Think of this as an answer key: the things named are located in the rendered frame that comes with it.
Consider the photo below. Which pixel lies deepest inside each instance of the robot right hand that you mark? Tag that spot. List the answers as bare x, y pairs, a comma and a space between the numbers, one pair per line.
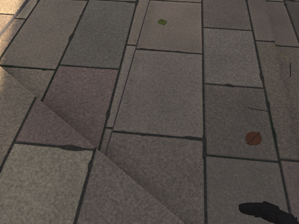
268, 212

